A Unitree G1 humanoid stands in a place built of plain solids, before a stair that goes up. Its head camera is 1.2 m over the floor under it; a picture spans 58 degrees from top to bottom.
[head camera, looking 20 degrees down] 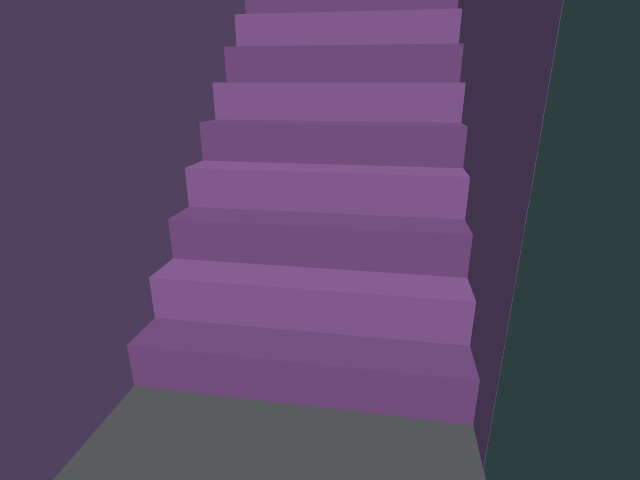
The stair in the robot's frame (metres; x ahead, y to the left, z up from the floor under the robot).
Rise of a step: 0.20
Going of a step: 0.22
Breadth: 1.37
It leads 9 degrees to the right of straight ahead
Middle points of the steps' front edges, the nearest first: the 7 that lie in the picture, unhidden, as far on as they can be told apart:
1.39 0.11 0.20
1.61 0.07 0.40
1.82 0.03 0.60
2.04 0.00 0.80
2.26 -0.04 1.00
2.48 -0.07 1.20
2.69 -0.11 1.40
